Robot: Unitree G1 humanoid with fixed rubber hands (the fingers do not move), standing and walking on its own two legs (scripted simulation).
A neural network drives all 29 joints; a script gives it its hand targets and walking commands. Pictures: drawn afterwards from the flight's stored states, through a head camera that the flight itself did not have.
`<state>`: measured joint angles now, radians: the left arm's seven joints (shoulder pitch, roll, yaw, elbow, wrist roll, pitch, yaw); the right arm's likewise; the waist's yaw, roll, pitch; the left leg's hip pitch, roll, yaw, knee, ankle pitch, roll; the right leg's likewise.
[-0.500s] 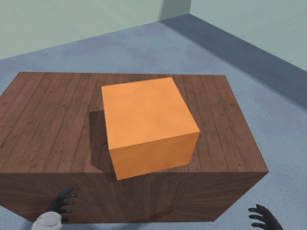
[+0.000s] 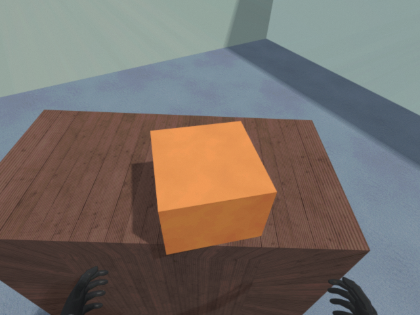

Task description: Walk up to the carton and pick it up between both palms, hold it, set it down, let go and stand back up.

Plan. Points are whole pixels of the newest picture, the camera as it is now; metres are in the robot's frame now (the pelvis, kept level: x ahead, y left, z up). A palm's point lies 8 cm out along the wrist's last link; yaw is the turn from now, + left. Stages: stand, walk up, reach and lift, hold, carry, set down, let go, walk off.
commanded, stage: reach and lift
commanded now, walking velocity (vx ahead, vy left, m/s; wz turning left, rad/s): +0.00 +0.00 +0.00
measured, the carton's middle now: (205, 183) +0.44 +0.03 -0.02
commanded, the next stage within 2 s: none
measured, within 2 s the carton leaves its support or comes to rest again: neither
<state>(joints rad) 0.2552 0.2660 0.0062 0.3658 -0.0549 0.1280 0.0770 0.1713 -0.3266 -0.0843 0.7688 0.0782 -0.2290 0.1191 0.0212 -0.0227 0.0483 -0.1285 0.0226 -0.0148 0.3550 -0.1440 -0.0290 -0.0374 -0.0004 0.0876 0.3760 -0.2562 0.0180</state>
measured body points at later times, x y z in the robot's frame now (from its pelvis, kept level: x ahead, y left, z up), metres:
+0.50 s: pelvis +0.01 +0.00 +0.00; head +0.00 +0.00 +0.45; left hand +0.18 +0.24 -0.03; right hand +0.20 -0.27 -0.04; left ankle +0.04 +0.14 -0.74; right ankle -0.02 -0.14 -0.74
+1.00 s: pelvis +0.01 -0.01 +0.00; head +0.01 +0.00 +0.45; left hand +0.22 +0.23 +0.00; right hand +0.22 -0.25 -0.02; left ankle +0.04 +0.14 -0.74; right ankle -0.02 -0.14 -0.74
